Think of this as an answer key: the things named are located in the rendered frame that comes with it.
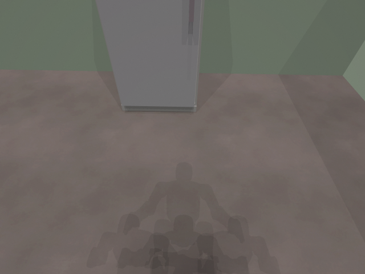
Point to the fridge door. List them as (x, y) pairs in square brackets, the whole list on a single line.
[(153, 49)]

